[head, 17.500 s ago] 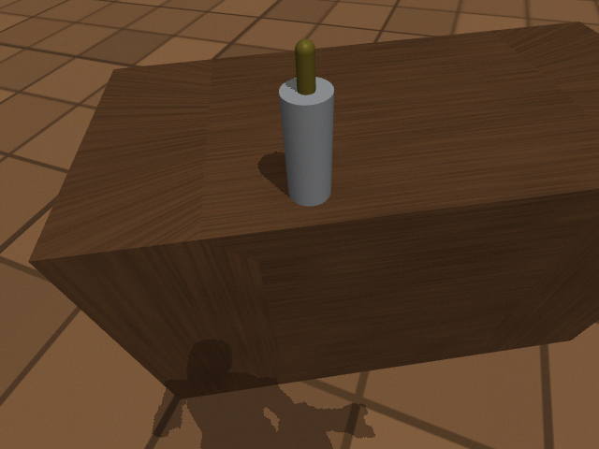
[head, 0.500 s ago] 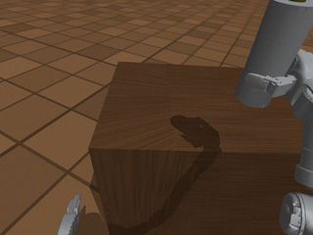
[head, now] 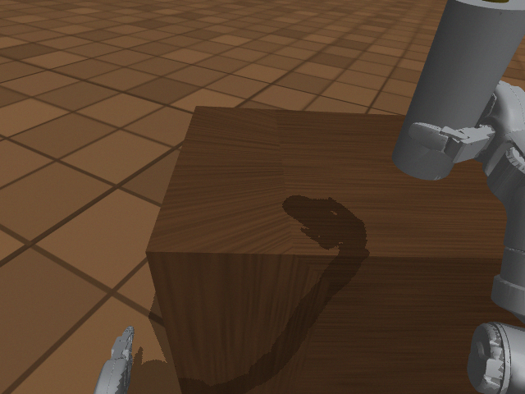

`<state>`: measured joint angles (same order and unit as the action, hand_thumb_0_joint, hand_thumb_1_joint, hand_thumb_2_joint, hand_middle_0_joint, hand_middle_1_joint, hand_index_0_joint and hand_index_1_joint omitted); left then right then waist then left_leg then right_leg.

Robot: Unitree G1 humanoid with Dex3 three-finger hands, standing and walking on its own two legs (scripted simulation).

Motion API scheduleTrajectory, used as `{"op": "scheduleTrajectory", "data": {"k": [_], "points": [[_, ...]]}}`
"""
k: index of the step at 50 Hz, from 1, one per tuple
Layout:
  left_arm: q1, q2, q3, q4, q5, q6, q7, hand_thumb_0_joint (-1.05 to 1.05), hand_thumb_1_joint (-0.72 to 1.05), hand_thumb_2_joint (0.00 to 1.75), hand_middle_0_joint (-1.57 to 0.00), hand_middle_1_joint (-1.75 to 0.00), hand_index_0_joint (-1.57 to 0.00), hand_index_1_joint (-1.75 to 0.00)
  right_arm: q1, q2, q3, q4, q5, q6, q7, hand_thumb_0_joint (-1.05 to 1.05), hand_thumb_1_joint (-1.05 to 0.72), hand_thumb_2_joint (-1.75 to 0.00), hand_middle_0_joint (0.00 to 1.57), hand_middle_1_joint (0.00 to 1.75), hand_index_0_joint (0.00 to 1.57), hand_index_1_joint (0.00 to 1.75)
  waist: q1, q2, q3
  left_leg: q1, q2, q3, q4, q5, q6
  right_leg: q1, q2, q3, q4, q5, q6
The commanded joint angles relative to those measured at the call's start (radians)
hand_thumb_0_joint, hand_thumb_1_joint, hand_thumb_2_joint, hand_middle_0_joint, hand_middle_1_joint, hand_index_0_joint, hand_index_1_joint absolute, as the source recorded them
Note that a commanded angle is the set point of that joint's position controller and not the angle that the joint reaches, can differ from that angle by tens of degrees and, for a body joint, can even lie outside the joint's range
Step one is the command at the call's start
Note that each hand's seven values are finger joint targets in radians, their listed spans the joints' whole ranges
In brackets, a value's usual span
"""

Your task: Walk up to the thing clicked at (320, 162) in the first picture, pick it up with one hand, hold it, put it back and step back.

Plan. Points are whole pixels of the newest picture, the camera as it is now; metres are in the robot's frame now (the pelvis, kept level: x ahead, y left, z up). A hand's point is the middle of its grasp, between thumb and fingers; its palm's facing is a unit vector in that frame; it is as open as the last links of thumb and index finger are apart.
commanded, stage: crouch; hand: right
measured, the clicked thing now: (462, 66) +0.33 -0.17 +0.38
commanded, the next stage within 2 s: lower in 0.98 s
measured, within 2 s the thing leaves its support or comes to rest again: neither
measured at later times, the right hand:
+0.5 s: hand (410, 141) +0.41 -0.18 +0.25, palm faces +0.17 +0.99 +0.01, open 10.8 cm
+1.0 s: hand (405, 146) +0.45 -0.20 +0.22, palm faces +0.17 +0.99 +0.00, open 10.8 cm
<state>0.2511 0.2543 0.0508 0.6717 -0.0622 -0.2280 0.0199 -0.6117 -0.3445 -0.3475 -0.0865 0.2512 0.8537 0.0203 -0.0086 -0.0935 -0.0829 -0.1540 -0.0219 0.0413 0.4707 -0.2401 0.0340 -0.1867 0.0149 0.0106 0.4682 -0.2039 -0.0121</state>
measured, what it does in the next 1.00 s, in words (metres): stands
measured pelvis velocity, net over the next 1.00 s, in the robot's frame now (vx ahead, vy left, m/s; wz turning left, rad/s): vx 0.01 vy -0.01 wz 0.04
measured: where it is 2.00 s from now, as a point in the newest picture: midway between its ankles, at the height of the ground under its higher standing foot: outside the picture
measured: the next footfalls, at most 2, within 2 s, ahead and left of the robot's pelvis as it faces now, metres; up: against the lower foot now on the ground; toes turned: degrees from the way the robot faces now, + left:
none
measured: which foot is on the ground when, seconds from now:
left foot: down 0.00-1.00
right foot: down 0.00-1.00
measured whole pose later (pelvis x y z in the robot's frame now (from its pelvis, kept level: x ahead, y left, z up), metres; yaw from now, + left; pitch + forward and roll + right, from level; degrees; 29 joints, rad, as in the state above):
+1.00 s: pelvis +0.01 -0.01 +0.00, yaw +2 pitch +1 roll +0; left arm 0.27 0.23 0.05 0.65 -0.02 -0.26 0.07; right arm -0.71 -0.37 -0.32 0.58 0.16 0.24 0.04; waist 0.02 -0.04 -0.05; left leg -0.25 -0.03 0.01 0.46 -0.23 0.02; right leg -0.27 0.01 -0.03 0.47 -0.22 -0.02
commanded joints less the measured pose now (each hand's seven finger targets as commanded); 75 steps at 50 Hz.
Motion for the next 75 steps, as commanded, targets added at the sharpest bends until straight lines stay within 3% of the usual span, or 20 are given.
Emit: {"op": "scheduleTrajectory", "data": {"k": [1, 7, 13, 16, 21, 23, 26, 29, 31, 33, 38, 40, 42, 49, 53, 58, 60, 63, 67, 75], "points": [[-0.211, 0.142, 0.062, -0.184, 0.0, -0.073, 0.016, 0.0, -0.52, 0.05, -0.03, -0.05, -0.04, -0.04, -0.457, -0.208, -0.032, -0.081, 0.004, -0.065, 0.0, 0.0, -0.11, -1.28, 1.28, 1.43, 1.32, 1.43, 0.011, 0.095, -0.136, -0.062, 0.012, 0.005, -0.099, 0.108, -0.025, 0.102, -0.006, 0.009, -0.066, 0.07, -0.026], [-0.149, 0.085, 0.017, -0.115, 0.003, -0.086, 0.012, 0.0, -0.51, 0.04, -0.04, -0.05, -0.05, -0.04, -0.407, -0.205, -0.04, 0.088, -0.003, -0.117, 0.008, 0.0, -0.05, -1.28, 1.27, 1.43, 1.32, 1.43, 0.023, 0.136, -0.031, -0.116, 0.025, -0.025, -0.14, -0.001, -0.046, 0.036, 0.0, 0.002, -0.076, -0.033, -0.034], [-0.148, 0.086, 0.023, -0.099, 0.012, -0.119, 0.008, 0.0, -0.51, 0.04, -0.04, -0.05, -0.05, -0.03, -0.554, -0.266, -0.046, 0.095, -0.029, -0.276, -0.004, 0.0, -0.05, -1.31, 1.3, 1.46, 1.35, 1.46, 0.038, 0.087, -0.126, -0.112, 0.025, -0.036, -0.102, 0.025, -0.041, 0.037, -0.006, -0.003, -0.053, -0.03, -0.032], [-0.196, 0.091, 0.016, -0.188, 0.02, -0.141, 0.018, 0.0, -0.51, 0.05, -0.04, -0.05, -0.05, -0.04, -0.674, -0.281, -0.045, 0.056, -0.045, -0.367, -0.018, 0.0, -0.07, -1.34, 1.32, 1.49, 1.38, 1.49, 0.043, 0.073, -0.283, -0.057, 0.025, -0.039, -0.077, 0.088, -0.037, 0.1, -0.008, -0.001, -0.029, 0.029, -0.028], [-0.224, 0.128, 0.052, -0.163, 0.028, -0.132, 0.049, 0.0, -0.51, 0.05, -0.04, -0.05, -0.05, -0.04, -0.65, -0.272, -0.022, 0.239, -0.07, -0.458, -0.027, 0.0, -0.09, -1.35, 1.33, 1.5, 1.39, 1.5, 0.034, 0.043, -0.253, -0.076, 0.03, -0.044, -0.077, 0.063, -0.03, 0.078, -0.011, 0.002, -0.031, 0.016, -0.024], [-0.207, 0.099, 0.024, -0.115, 0.031, -0.126, 0.049, 0.0, -0.51, 0.04, -0.04, -0.05, -0.05, -0.04, -0.613, -0.253, -0.01, 0.347, -0.078, -0.481, -0.019, 0.0, -0.06, -1.33, 1.31, 1.48, 1.36, 1.48, 0.019, 0.036, -0.191, -0.107, 0.021, -0.028, -0.077, 0.032, -0.022, 0.041, -0.019, 0.005, -0.044, -0.013, -0.019], [-0.18, 0.08, 0.009, -0.165, 0.031, -0.126, 0.046, 0.0, -0.51, 0.04, -0.04, -0.05, -0.05, -0.04, -0.625, -0.269, -0.012, 0.41, -0.089, -0.524, -0.004, 0.0, 0.0, -1.33, 1.28, 1.48, 1.34, 1.48, 0.037, 0.065, -0.218, -0.096, 0.012, -0.021, -0.073, 0.066, -0.022, 0.044, -0.023, 0.006, -0.05, 0.016, -0.02], [-0.11, 0.093, 0.024, -0.173, 0.031, -0.115, 0.048, 0.0, -0.51, 0.04, -0.04, -0.05, -0.05, -0.04, -0.582, -0.289, -0.042, 0.463, -0.08, -0.552, 0.01, 0.0, 0.03, -1.33, 1.28, 1.48, 1.34, 1.48, 0.04, 0.109, -0.217, -0.084, 0.013, -0.023, -0.073, 0.121, -0.03, 0.052, -0.02, -0.002, -0.046, 0.066, -0.025], [-0.087, 0.067, -0.003, -0.179, 0.03, -0.109, 0.041, 0.0, -0.51, 0.04, -0.04, -0.05, -0.05, -0.04, -0.589, -0.282, -0.031, 0.466, -0.078, -0.576, 0.021, 0.0, 0.04, -1.35, 1.29, 1.5, 1.35, 1.5, 0.032, 0.093, -0.197, -0.091, 0.011, -0.026, -0.078, 0.116, -0.029, 0.043, -0.02, -0.008, -0.055, 0.062, -0.024], [-0.072, 0.101, 0.041, -0.19, 0.031, -0.11, 0.045, 0.0, -0.51, 0.04, -0.04, -0.05, -0.05, -0.04, -0.59, -0.294, -0.037, 0.43, -0.08, -0.598, 0.02, 0.0, 0.0, -1.35, 1.3, 1.5, 1.36, 1.5, 0.036, 0.074, -0.218, -0.094, 0.008, -0.026, -0.074, 0.122, -0.025, 0.064, -0.023, -0.011, -0.058, 0.068, -0.02], [-0.065, 0.073, 0.021, -0.183, 0.03, -0.105, 0.036, 0.0, -0.52, 0.05, -0.04, -0.05, -0.05, -0.04, -0.603, -0.281, -0.019, 0.395, -0.078, -0.642, 0.016, 0.0, -0.03, -1.31, 1.28, 1.46, 1.33, 1.46, 0.035, 0.053, -0.203, -0.097, 0.009, -0.031, -0.079, 0.135, -0.025, 0.063, -0.02, -0.018, -0.052, 0.078, -0.021], [-0.066, 0.106, 0.057, -0.186, 0.033, -0.105, 0.042, 0.0, -0.52, 0.04, -0.04, -0.05, -0.05, -0.04, -0.606, -0.282, -0.027, 0.406, -0.074, -0.654, 0.017, 0.0, -0.06, -1.31, 1.29, 1.46, 1.34, 1.46, 0.048, 0.055, -0.243, -0.096, 0.009, -0.034, -0.075, 0.154, -0.026, 0.092, -0.022, -0.016, -0.045, 0.091, -0.022], [-0.119, 0.1, 0.043, -0.23, 0.033, -0.109, 0.044, 0.0, -0.52, 0.05, -0.04, -0.05, -0.05, -0.04, -0.671, -0.275, -0.006, 0.333, -0.076, -0.676, 0.018, 0.0, -0.04, -1.31, 1.28, 1.46, 1.33, 1.46, 0.049, 0.024, -0.304, -0.082, 0.011, -0.034, -0.064, 0.193, -0.024, 0.124, -0.023, -0.014, -0.037, 0.136, -0.017], [-0.087, 0.135, 0.068, -0.197, 0.037, -0.094, 0.061, 0.0, -0.53, 0.05, -0.04, -0.04, -0.04, -0.04, -0.586, -0.277, -0.015, 0.466, -0.079, -0.693, 0.025, 0.0, -0.06, -1.32, 1.3, 1.47, 1.35, 1.47, 0.046, 0.073, -0.277, -0.086, 0.006, -0.024, -0.063, 0.224, -0.024, 0.111, -0.03, -0.007, -0.038, 0.176, -0.017], [-0.083, 0.065, 0.009, -0.177, 0.033, -0.083, 0.049, 0.0, -0.52, 0.05, -0.04, -0.04, -0.04, -0.04, -0.548, -0.274, -0.025, 0.474, -0.074, -0.71, 0.033, 0.0, -0.06, -1.31, 1.28, 1.45, 1.33, 1.45, 0.026, 0.073, -0.226, -0.077, 0.009, -0.029, -0.07, 0.205, -0.027, 0.066, -0.024, -0.014, -0.043, 0.153, -0.02], [-0.043, 0.128, 0.071, -0.192, 0.032, -0.061, 0.047, 0.0, -0.53, 0.05, -0.04, -0.04, -0.04, -0.04, -0.479, -0.265, -0.033, 0.526, -0.071, -0.713, 0.037, 0.0, -0.06, -1.33, 1.29, 1.48, 1.35, 1.48, 0.049, 0.094, -0.237, -0.072, 0.012, -0.037, -0.056, 0.297, -0.034, 0.081, -0.017, -0.021, -0.029, 0.226, -0.026], [-0.036, 0.107, 0.055, -0.18, 0.031, -0.053, 0.041, 0.0, -0.53, 0.05, -0.04, -0.04, -0.04, -0.04, -0.465, -0.237, -0.021, 0.491, -0.066, -0.728, 0.04, 0.0, -0.06, -1.34, 1.3, 1.48, 1.35, 1.48, 0.041, 0.087, -0.213, -0.078, 0.011, -0.038, -0.056, 0.293, -0.033, 0.069, -0.019, -0.022, -0.032, 0.225, -0.025], [-0.069, 0.093, 0.036, -0.232, 0.029, -0.05, 0.036, 0.0, -0.54, 0.06, -0.04, -0.04, -0.04, -0.04, -0.522, -0.245, -0.016, 0.44, -0.071, -0.769, 0.04, 0.0, -0.06, -1.34, 1.3, 1.48, 1.35, 1.48, 0.039, 0.084, -0.28, -0.07, 0.009, -0.041, -0.048, 0.313, -0.031, 0.097, -0.024, -0.019, -0.021, 0.254, -0.025], [-0.086, 0.137, 0.081, -0.245, 0.032, -0.039, 0.052, 0.0, -0.55, 0.06, -0.04, -0.04, -0.03, -0.04, -0.547, -0.276, -0.023, 0.423, -0.077, -0.827, 0.032, 0.0, -0.05, -1.34, 1.3, 1.49, 1.36, 1.49, 0.056, 0.075, -0.34, -0.06, 0.013, -0.045, -0.034, 0.352, -0.034, 0.131, -0.023, -0.017, 0.001, 0.293, -0.025], [-0.066, 0.082, 0.033, -0.201, 0.034, 0.007, 0.044, 0.0, -0.54, 0.06, -0.04, -0.04, -0.04, -0.04, -0.46, -0.273, -0.035, 0.521, -0.081, -0.898, 0.033, 0.0, -0.07, -1.38, 1.34, 1.53, 1.39, 1.53, 0.047, 0.02, -0.312, -0.078, 0.014, -0.046, -0.022, 0.361, -0.031, 0.086, -0.02, -0.02, 0.016, 0.307, -0.022]]}}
